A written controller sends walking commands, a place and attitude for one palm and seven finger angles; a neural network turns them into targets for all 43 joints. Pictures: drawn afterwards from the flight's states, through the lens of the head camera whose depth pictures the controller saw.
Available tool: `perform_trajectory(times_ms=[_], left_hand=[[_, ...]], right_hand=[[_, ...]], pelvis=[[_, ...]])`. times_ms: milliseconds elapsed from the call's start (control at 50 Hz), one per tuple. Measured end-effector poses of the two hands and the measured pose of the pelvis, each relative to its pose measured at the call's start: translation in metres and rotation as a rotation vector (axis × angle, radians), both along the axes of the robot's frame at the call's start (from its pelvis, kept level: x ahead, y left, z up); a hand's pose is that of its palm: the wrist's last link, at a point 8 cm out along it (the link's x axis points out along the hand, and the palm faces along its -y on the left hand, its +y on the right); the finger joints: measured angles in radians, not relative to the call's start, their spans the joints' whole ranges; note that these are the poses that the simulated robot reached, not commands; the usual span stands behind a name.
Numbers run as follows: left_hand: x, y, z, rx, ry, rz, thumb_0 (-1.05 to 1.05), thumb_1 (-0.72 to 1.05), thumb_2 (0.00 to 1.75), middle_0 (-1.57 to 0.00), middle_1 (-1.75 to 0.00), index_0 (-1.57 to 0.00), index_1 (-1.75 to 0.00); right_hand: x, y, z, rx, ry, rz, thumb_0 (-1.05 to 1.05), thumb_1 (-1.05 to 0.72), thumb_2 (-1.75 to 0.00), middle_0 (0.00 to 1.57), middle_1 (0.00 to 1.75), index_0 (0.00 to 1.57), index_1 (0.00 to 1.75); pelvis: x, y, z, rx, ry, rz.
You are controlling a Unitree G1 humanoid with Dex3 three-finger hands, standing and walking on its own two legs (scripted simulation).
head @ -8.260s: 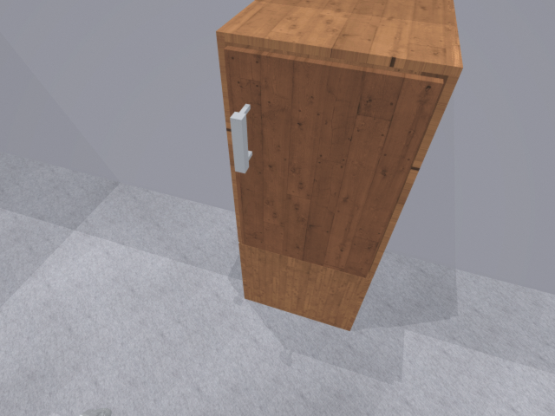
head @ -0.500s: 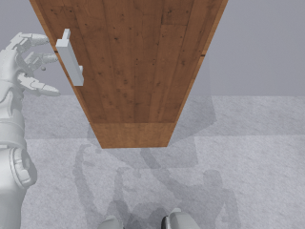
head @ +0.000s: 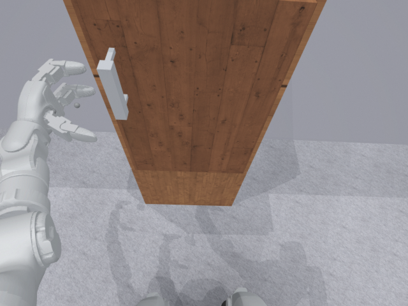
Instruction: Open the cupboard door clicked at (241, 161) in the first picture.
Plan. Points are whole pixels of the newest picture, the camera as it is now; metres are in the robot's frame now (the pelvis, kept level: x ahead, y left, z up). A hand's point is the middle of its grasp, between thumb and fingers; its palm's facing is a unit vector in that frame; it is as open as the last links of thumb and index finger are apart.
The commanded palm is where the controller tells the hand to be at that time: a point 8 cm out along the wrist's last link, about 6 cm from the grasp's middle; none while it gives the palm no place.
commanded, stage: move the hooked fingers beside the handle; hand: left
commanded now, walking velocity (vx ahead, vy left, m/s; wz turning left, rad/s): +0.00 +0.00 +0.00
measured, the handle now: (116, 85) +0.53 +0.16 +0.10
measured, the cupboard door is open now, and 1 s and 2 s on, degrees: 0 0 0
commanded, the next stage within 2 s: slide the fingers in behind the handle in 0.18 s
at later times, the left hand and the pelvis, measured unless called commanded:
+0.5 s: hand (84, 102) +0.47 +0.21 +0.11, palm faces -0.08 -1.00 +0.01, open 14.0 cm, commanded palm +0.45 +0.26 +0.10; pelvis -0.01 +0.00 +0.00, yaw +0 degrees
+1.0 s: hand (105, 104) +0.47 +0.18 +0.10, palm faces -0.08 -1.00 +0.00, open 14.0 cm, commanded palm +0.45 +0.22 +0.10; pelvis -0.01 +0.00 +0.00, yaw +0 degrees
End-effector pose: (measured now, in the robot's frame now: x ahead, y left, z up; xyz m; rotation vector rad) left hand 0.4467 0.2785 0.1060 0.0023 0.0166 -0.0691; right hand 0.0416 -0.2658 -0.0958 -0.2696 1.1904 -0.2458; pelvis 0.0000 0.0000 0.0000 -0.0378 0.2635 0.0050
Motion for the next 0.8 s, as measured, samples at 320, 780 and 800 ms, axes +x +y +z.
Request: perform_trajectory(times_ms=[320, 780, 800], left_hand=[[0.009, -0.006, -0.001, 0.001, 0.008, 0.021, -0.01, -0.50, 0.30, -0.30, -1.20, -0.30, -1.20], [0.005, -0.031, -0.001, -0.008, -0.020, -0.007, -0.01, -0.50, 0.30, -0.30, -1.20, -0.30, -1.20], [0.004, -0.032, -0.001, -0.009, -0.019, -0.008, -0.01, -0.50, 0.30, -0.30, -1.20, -0.30, -1.20]], right_hand=[[-0.024, -0.004, -0.003, 0.003, 0.031, -0.036, 0.01, -0.90, -0.90, 0.20, 0.30, 0.21, 0.30], [-0.025, 0.000, -0.002, 0.016, 0.020, -0.045, 0.01, -0.90, -0.90, 0.20, 0.30, 0.20, 0.30], [-0.023, 0.001, -0.002, 0.020, 0.016, -0.041, 0.01, -0.90, -0.90, 0.20, 0.30, 0.20, 0.30]], pelvis=[[-0.006, -0.005, -0.003, 0.004, 0.006, -0.010], [-0.005, -0.002, 0.000, 0.005, -0.004, -0.012], [-0.005, -0.002, 0.000, 0.005, -0.005, -0.012]])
